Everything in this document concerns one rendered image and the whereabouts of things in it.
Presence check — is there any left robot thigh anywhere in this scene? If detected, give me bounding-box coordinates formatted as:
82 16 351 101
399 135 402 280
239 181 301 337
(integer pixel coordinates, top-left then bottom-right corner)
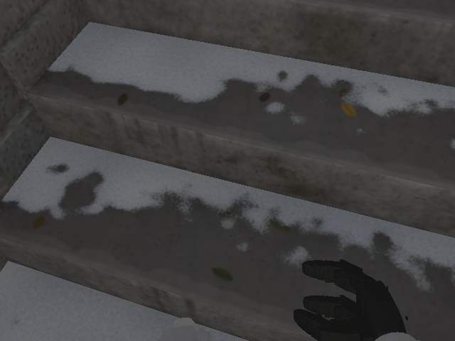
157 325 212 341

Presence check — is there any left robot shin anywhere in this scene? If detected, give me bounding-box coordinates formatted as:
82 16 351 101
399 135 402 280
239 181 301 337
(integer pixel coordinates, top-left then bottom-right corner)
173 318 198 330

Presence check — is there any right robot hand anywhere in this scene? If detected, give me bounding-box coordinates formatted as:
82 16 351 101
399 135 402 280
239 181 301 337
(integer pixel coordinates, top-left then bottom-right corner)
294 259 408 341

